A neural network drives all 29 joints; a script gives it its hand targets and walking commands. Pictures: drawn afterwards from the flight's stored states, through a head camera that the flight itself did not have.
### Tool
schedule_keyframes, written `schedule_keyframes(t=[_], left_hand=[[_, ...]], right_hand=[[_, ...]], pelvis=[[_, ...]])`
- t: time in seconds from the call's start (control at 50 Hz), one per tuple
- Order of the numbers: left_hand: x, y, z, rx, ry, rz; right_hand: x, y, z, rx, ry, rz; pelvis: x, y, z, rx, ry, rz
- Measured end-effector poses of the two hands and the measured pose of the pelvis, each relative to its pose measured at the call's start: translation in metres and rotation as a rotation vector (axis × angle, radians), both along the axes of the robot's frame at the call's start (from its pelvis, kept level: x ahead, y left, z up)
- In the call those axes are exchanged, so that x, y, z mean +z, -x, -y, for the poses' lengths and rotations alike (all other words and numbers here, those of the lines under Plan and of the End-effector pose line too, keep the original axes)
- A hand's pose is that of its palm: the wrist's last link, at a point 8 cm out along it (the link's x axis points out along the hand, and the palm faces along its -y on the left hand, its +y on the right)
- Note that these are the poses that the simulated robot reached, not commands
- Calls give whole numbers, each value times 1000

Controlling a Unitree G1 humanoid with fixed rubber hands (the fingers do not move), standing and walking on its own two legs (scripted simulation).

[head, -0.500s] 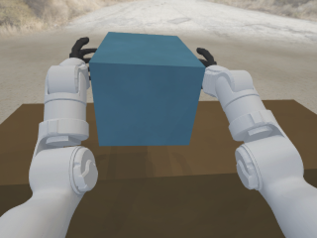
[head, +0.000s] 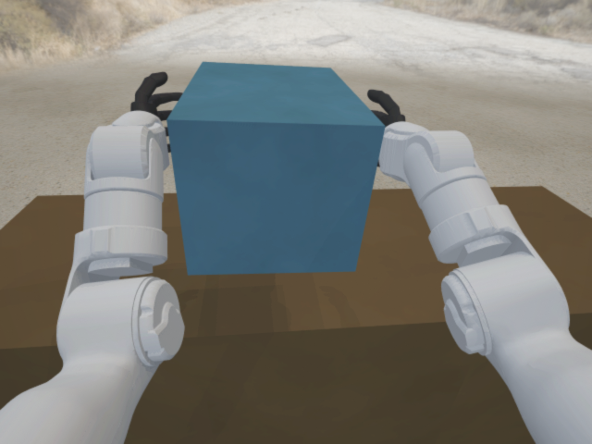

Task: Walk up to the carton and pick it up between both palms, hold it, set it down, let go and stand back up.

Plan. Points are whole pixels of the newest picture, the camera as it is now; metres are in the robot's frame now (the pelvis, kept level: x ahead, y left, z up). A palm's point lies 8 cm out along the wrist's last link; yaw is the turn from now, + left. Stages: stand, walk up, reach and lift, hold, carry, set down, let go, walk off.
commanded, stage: hold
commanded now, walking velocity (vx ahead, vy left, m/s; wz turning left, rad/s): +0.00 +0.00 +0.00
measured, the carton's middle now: (270, 155) +0.42 +0.00 +0.29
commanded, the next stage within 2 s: none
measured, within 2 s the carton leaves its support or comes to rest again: neither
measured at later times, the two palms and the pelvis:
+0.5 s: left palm (148, 128) +0.38 +0.15 +0.34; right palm (391, 140) +0.36 -0.15 +0.33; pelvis +0.00 +0.00 +0.00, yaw +0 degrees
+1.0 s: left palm (149, 131) +0.38 +0.15 +0.34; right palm (389, 144) +0.36 -0.15 +0.32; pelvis +0.00 +0.00 +0.00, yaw +0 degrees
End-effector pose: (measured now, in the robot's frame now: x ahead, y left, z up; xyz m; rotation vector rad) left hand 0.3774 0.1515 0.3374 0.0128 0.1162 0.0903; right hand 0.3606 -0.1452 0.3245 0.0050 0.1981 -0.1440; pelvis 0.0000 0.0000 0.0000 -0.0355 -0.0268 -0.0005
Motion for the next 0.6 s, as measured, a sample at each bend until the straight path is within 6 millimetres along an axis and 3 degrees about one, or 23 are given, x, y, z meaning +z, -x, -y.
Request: schedule_keyframes(t=[0.6], left_hand=[[1, -2, 2, -1, -10, -9]], right_hand=[[2, -2, 2, -5, -16, -10]], pelvis=[[0, 3, 0, 1, -1, -15]])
